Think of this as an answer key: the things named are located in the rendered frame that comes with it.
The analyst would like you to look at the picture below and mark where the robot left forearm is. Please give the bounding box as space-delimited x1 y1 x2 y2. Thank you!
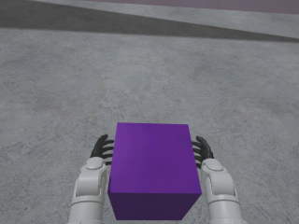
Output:
66 157 107 224

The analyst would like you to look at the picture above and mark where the carton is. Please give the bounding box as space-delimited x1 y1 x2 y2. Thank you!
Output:
107 122 202 220

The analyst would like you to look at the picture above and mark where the robot right forearm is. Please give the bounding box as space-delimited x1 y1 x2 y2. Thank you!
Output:
201 158 249 224

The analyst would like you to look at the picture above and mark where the left robot hand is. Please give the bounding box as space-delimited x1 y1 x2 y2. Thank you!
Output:
90 134 115 165

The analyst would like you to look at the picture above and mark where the right robot hand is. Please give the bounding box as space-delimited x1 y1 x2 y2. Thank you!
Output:
192 135 214 169

